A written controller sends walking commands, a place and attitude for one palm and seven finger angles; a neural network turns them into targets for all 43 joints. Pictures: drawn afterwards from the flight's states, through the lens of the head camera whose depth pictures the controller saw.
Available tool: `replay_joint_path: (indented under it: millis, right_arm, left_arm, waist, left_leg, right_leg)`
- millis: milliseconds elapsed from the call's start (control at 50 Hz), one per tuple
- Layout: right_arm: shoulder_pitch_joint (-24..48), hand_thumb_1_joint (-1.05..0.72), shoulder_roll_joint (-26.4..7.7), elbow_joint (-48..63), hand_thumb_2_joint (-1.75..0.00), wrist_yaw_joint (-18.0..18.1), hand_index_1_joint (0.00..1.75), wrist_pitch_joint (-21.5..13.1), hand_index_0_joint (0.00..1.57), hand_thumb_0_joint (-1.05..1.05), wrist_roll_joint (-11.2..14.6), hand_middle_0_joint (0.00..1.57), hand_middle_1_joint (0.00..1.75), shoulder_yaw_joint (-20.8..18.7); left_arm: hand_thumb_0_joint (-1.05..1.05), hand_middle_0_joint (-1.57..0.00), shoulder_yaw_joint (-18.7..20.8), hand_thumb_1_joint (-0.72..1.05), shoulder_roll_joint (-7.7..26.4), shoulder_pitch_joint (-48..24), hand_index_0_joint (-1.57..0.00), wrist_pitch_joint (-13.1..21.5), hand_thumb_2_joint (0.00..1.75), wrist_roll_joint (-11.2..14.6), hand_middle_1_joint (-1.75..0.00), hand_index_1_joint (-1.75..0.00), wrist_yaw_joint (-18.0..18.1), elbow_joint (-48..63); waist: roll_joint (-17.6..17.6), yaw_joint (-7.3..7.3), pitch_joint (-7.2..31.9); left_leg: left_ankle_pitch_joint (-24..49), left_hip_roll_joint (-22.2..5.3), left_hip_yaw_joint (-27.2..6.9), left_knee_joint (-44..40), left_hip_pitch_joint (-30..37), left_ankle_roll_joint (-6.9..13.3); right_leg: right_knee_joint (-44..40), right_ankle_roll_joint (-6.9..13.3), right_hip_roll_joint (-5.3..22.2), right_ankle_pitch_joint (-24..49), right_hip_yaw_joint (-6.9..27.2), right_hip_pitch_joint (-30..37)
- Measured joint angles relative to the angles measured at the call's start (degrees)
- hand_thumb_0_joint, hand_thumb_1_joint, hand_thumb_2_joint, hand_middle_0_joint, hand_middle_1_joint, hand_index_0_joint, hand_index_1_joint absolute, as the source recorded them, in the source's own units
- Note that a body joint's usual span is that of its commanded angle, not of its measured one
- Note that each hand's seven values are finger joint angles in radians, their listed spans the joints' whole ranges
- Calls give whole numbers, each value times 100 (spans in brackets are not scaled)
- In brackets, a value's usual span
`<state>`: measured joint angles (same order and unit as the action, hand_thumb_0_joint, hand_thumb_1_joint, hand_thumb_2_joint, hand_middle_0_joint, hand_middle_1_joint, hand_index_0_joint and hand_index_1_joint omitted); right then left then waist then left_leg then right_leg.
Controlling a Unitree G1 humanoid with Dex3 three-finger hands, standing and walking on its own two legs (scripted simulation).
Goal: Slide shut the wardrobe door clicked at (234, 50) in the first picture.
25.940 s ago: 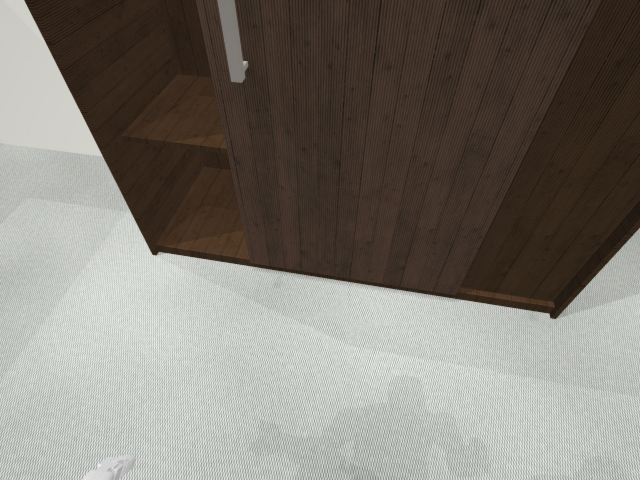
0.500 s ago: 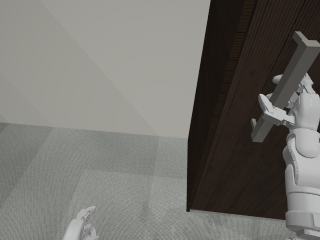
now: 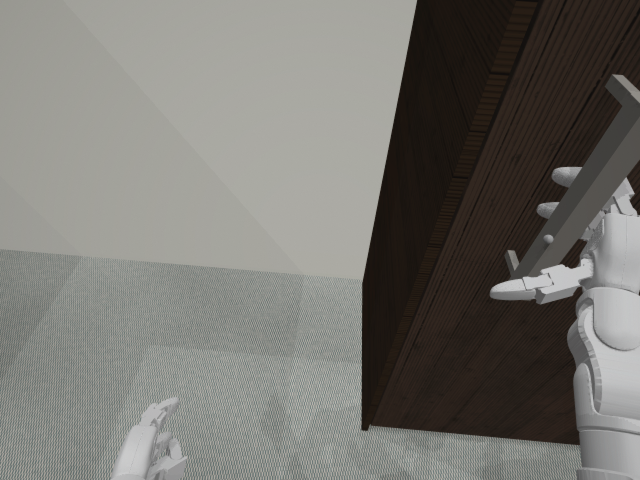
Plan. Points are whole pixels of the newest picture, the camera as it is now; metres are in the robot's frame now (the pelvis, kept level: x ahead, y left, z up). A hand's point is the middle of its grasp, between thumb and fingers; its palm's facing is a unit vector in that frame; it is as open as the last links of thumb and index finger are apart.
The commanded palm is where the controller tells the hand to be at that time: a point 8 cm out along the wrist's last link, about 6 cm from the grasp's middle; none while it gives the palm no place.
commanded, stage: slip the hand off the handle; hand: right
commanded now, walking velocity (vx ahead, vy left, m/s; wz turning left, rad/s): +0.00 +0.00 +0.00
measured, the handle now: (561, 204) +0.37 -0.26 +0.20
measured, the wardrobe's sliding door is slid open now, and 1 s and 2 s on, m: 0.00 0.00 0.00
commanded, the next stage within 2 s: draw the hand back to the body in 1.32 s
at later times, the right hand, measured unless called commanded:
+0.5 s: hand (612, 246) +0.33 -0.30 +0.17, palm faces +0.42 +0.88 -0.21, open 14.6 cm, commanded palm +0.30 -0.34 +0.18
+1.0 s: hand out of the picture +0.28 -0.32 +0.16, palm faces +0.37 +0.91 -0.18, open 14.6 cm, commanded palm +0.23 -0.35 +0.18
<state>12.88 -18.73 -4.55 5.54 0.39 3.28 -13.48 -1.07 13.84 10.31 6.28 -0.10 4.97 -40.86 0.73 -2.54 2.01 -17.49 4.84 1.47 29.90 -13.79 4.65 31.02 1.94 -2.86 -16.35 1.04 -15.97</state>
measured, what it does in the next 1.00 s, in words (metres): shifts its weight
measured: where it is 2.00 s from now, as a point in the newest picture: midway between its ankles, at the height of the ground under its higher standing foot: outside the picture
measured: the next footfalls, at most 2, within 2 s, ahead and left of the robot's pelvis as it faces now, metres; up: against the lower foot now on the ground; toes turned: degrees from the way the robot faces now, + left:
none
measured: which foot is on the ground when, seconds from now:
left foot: down 0.00-1.00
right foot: down 0.00-1.00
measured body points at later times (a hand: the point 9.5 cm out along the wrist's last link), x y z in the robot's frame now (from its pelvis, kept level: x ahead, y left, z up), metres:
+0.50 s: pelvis -0.02 -0.01 +0.00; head -0.02 +0.00 +0.45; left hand +0.12 +0.24 -0.11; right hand +0.30 -0.35 +0.19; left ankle -0.02 +0.06 -0.73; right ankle +0.00 -0.10 -0.73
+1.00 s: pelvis -0.02 -0.05 +0.00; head -0.02 -0.05 +0.45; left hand +0.14 +0.19 -0.09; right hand +0.26 -0.37 +0.17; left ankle -0.02 +0.06 -0.73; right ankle +0.00 -0.10 -0.73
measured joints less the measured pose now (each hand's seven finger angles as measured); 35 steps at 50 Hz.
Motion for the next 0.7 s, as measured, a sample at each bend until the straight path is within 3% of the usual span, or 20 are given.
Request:
replay_joint_path:
  millis: [200,360,520,700]
  right_arm:
    - [80,55,-116,-231,-20,-152,116,-76,26,-1,58,37,122,-66]
    - [361,55,-486,-963,-20,-300,116,-117,26,-1,136,37,121,-603]
    - [742,55,-798,-1640,-20,-608,116,-485,26,-1,163,29,117,-794]
    - [1090,55,-881,-2026,-20,-816,116,-788,26,-1,239,40,126,-728]
  left_arm:
    - [2,-21,-74,91,-114,-78,-20,-111,90,26,-30,-30,119,-35]
    - [2,-21,-91,90,-119,-7,-20,-182,90,78,-30,-30,181,-34]
    - [2,-21,-8,90,52,223,-20,-74,90,138,-30,-30,218,-185]
    - [2,-20,40,91,82,396,-20,-2,90,190,-30,-30,201,-260]
  waist:
    - [-14,30,52]
    - [-3,114,68]
    - [30,115,29]
    - [49,121,65]
  left_leg:
    - [-5,10,4,60,-64,4]
    - [68,42,-19,110,-193,1]
    - [78,32,76,247,-412,-50]
    - [84,-16,98,345,-605,-143]
  right_leg:
    - [63,-9,12,-8,-5,-63]
    - [147,-12,50,31,-42,-196]
    - [435,37,39,-1,29,-507]
    - [634,150,-9,-32,31,-758]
